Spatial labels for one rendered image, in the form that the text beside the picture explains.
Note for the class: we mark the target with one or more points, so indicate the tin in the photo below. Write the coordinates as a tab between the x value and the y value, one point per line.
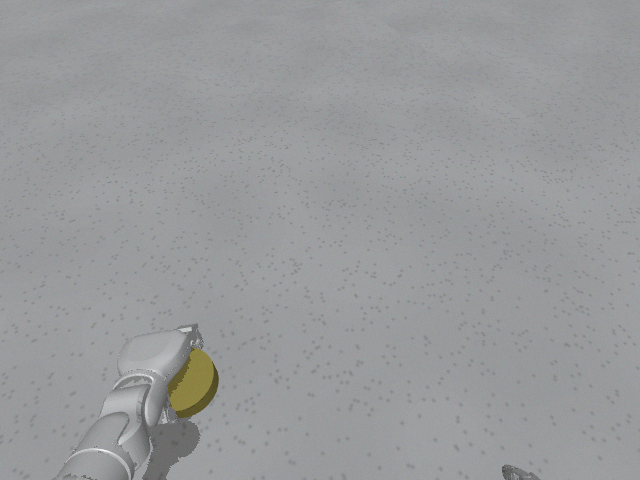
194	386

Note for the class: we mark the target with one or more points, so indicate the left robot hand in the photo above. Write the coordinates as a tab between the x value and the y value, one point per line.
164	353

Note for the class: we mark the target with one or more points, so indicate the left robot arm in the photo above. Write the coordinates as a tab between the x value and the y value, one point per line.
117	443

